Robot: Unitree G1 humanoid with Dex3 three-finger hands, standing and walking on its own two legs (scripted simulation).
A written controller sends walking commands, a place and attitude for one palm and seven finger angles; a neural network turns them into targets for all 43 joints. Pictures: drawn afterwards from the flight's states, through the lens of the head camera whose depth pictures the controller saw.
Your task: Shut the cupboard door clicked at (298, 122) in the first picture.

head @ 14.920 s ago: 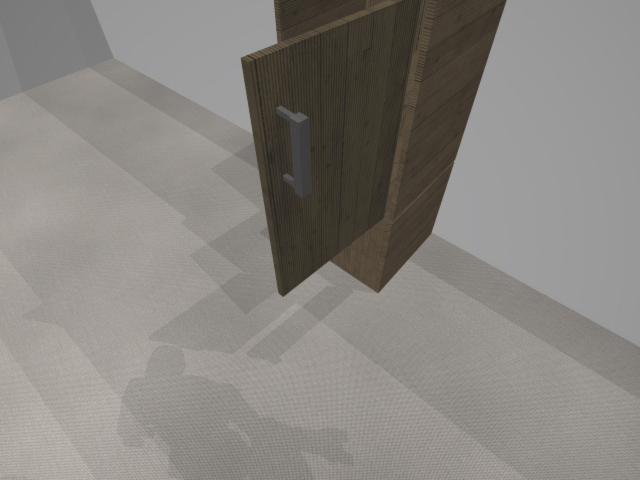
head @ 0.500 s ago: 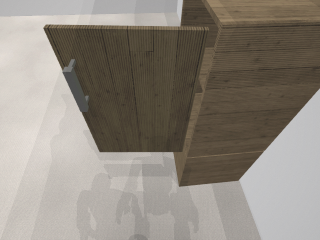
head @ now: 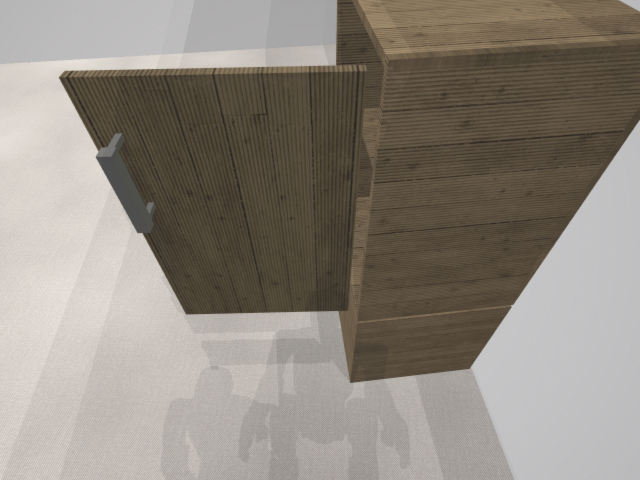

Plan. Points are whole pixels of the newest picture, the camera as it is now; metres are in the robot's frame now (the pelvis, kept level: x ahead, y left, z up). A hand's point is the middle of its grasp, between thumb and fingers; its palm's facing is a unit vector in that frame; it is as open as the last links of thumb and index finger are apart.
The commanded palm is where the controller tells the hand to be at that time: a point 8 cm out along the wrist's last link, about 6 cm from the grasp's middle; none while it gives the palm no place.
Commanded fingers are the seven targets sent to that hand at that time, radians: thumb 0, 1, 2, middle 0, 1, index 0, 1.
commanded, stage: shuffle to correct the standing spot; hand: left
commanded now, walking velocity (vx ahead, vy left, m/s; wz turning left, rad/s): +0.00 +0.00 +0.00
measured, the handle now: (131, 185) +0.50 +0.32 +0.09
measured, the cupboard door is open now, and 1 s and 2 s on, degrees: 85 85 85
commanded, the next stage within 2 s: come to a stop and stand still in 0.82 s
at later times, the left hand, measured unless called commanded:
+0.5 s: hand out of the picture +0.02 +0.23 -0.18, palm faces +0.07 -0.97 -0.23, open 7.4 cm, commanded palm none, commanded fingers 0.00 0.90 0.90 -0.20 -0.30 -0.20 -0.30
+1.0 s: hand out of the picture +0.08 +0.28 -0.17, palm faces +0.09 -0.97 -0.24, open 7.3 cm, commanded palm none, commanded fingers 0.00 0.90 0.90 -0.20 -0.30 -0.20 -0.30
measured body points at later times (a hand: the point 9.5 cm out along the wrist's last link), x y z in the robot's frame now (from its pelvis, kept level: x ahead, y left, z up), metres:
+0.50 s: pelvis +0.03 +0.04 -0.01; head +0.06 +0.04 +0.44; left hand +0.01 +0.28 -0.16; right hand +0.06 -0.20 -0.16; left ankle +0.02 +0.12 -0.74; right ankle -0.01 -0.07 -0.68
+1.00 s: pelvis +0.09 +0.09 +0.00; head +0.14 +0.09 +0.44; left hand +0.07 +0.33 -0.15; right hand +0.19 -0.15 -0.15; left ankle +0.14 +0.24 -0.71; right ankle +0.07 -0.05 -0.74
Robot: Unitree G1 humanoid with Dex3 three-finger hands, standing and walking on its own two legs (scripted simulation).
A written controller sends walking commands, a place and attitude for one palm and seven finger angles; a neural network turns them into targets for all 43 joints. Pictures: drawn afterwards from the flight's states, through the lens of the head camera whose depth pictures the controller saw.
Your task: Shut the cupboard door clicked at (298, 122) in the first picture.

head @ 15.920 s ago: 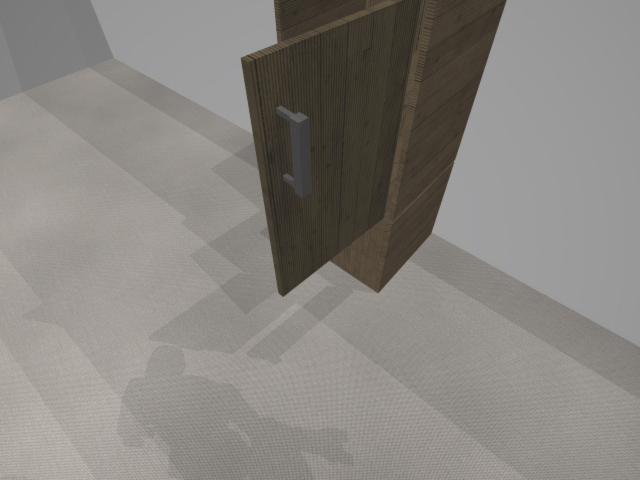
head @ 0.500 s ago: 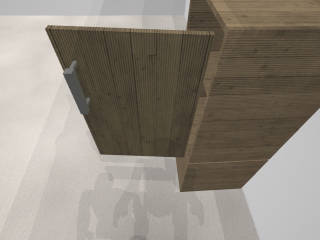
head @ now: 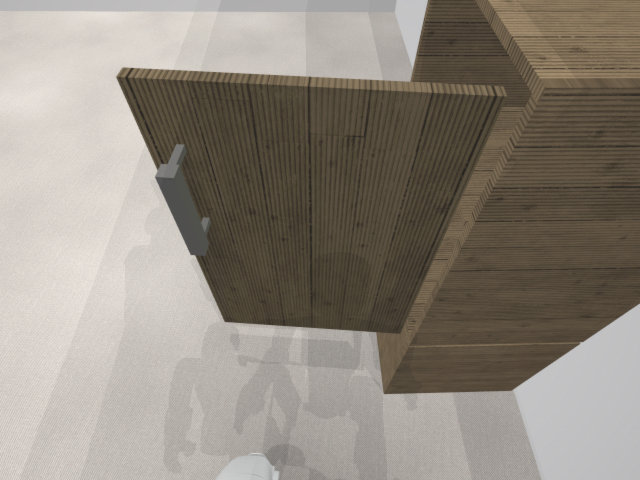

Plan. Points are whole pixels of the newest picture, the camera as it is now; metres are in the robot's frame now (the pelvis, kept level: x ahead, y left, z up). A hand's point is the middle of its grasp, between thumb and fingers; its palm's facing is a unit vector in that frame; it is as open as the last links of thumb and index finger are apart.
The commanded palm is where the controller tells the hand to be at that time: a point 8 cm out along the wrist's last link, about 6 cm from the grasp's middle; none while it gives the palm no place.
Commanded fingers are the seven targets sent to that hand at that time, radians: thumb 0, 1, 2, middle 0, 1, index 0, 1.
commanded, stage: come to a stop and stand still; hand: left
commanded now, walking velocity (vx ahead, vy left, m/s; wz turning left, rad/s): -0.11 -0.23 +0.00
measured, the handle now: (189, 203) +0.41 +0.22 +0.09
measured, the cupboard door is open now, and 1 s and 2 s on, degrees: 85 85 85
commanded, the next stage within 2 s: look again from close up in 0.84 s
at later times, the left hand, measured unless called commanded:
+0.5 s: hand out of the picture +0.03 +0.18 -0.17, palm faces -0.01 -0.97 -0.23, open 7.3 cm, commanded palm none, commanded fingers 0.00 0.90 0.90 -0.20 -0.30 -0.20 -0.30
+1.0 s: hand out of the picture -0.05 +0.14 -0.17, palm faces +0.02 -0.98 -0.19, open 7.4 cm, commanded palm none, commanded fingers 0.00 0.90 0.90 -0.20 -0.30 -0.20 -0.30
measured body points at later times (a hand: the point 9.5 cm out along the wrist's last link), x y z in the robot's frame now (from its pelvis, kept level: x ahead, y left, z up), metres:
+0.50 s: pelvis -0.03 +0.00 +0.00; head +0.00 -0.02 +0.45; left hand +0.03 +0.23 -0.15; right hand +0.00 -0.25 -0.17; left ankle +0.04 +0.14 -0.72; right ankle -0.06 -0.09 -0.74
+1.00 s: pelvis -0.03 -0.02 +0.00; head -0.01 -0.03 +0.45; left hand -0.05 +0.19 -0.15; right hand -0.03 -0.24 -0.16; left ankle -0.02 +0.10 -0.74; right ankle -0.06 -0.09 -0.74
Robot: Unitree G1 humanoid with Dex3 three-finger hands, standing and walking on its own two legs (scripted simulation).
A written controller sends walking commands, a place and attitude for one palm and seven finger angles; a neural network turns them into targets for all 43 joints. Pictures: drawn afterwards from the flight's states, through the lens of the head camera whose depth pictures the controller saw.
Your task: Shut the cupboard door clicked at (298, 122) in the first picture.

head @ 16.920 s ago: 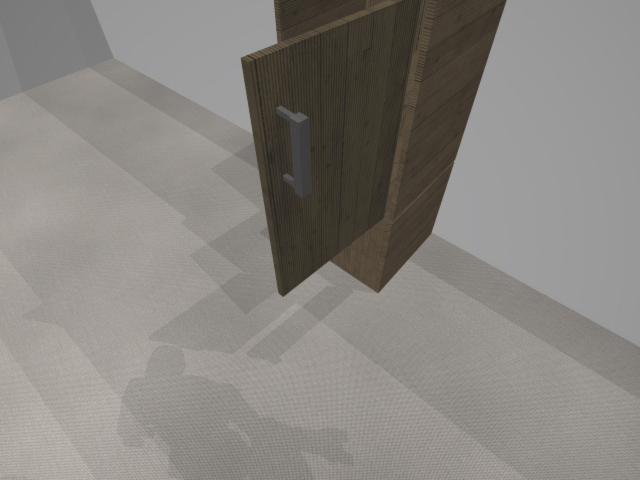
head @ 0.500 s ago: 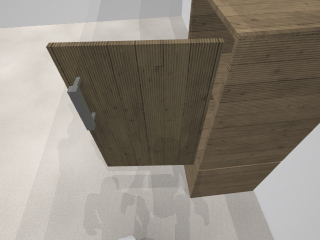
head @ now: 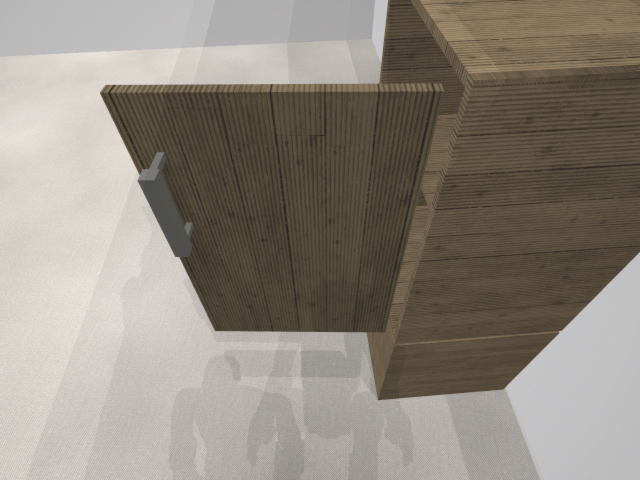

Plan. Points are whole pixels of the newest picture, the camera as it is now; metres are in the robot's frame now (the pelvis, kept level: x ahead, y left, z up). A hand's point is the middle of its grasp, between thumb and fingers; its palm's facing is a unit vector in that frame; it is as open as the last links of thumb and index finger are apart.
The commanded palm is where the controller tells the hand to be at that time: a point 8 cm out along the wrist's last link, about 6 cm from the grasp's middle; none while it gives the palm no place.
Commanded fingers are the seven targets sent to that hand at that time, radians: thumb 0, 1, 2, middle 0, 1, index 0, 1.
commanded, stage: look again from close up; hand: left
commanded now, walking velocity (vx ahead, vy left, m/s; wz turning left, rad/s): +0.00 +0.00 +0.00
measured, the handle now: (171, 207) +0.44 +0.24 +0.09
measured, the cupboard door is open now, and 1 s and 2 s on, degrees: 85 85 85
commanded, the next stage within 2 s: raise the hand and make a fist in 0.42 s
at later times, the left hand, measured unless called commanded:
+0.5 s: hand out of the picture +0.00 +0.22 -0.18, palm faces -0.02 -0.98 -0.18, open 7.4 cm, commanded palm none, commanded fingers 0.00 0.90 0.90 -0.20 -0.30 -0.20 -0.30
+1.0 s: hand out of the picture +0.10 +0.24 -0.07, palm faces +0.14 -0.99 -0.01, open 5.9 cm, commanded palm +0.11 +0.27 -0.02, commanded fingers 0.00 0.90 0.90 -0.64 -0.78 -0.64 -0.78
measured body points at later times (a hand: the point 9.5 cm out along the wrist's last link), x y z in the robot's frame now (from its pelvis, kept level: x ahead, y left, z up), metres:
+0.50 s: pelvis -0.02 +0.05 +0.00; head -0.01 +0.06 +0.45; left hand +0.00 +0.27 -0.16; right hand +0.02 -0.19 -0.15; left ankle +0.01 +0.12 -0.74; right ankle -0.03 -0.07 -0.74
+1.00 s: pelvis -0.05 +0.06 -0.08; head -0.02 +0.09 +0.36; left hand +0.09 +0.29 -0.07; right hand +0.18 -0.17 -0.11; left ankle +0.01 +0.12 -0.74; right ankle -0.01 -0.05 -0.74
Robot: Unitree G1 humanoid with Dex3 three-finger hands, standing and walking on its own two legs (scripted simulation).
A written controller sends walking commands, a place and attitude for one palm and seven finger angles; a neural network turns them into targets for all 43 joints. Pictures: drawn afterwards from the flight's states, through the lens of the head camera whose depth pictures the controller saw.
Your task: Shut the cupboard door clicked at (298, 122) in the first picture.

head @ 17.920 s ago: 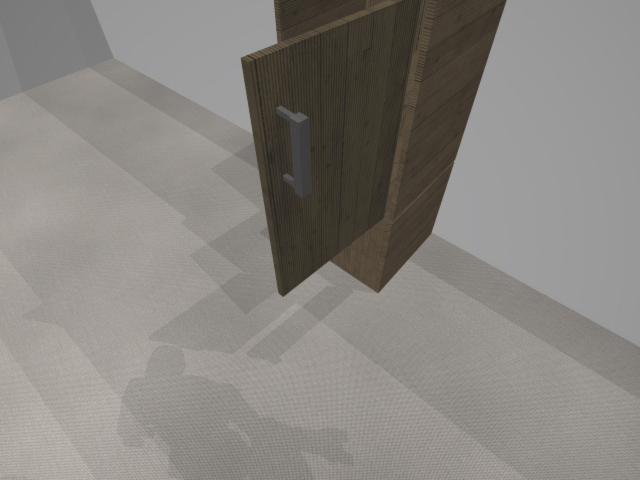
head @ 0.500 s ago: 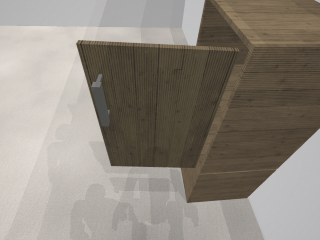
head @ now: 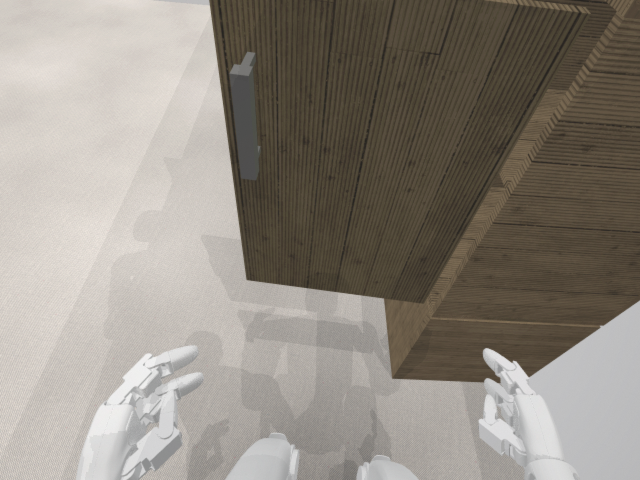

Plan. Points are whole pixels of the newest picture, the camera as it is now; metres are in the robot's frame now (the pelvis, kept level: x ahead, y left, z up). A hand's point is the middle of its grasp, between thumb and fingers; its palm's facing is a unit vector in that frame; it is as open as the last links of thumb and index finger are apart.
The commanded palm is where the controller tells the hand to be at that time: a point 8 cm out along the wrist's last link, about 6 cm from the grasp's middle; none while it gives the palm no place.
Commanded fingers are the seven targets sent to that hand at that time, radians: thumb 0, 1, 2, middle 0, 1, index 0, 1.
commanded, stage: raise the hand and make a fist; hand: left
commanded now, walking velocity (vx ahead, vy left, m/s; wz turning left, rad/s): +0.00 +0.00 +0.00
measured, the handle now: (249, 119) +0.50 +0.16 +0.17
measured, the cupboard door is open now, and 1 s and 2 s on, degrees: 85 85 85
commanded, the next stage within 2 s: bring the fist close to the handle in 1.44 s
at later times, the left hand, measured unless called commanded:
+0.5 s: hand (195, 319) +0.24 +0.16 +0.13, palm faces +0.07 -0.99 -0.08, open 3.6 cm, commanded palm +0.21 +0.21 +0.12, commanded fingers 0.00 0.90 0.90 -1.10 -1.28 -1.10 -1.28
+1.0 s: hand (210, 278) +0.28 +0.15 +0.15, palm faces -0.03 -1.00 -0.05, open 3.1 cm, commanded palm +0.26 +0.21 +0.17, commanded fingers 0.00 0.90 0.90 -1.30 -1.50 -1.30 -1.50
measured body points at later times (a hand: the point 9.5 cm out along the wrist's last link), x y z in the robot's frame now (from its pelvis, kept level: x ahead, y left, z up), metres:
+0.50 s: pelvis +0.05 -0.03 +0.03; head +0.09 -0.03 +0.47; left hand +0.23 +0.21 +0.13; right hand +0.21 -0.27 -0.05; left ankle +0.06 +0.06 -0.65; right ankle +0.04 -0.11 -0.65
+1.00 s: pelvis +0.06 -0.03 +0.06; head +0.06 -0.04 +0.51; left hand +0.27 +0.21 +0.15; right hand +0.24 -0.26 -0.01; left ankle +0.06 +0.06 -0.65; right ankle +0.04 -0.11 -0.65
